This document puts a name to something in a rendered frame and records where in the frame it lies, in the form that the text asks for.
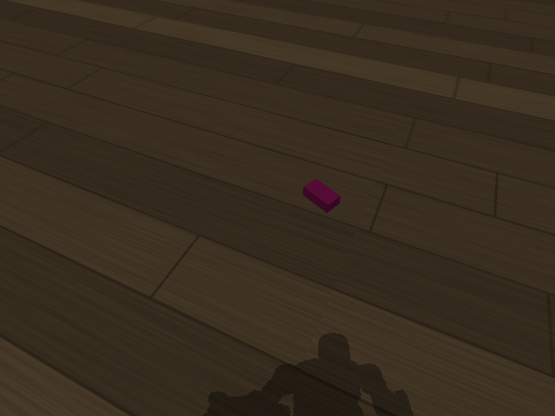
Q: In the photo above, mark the carton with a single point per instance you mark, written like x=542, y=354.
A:
x=321, y=195

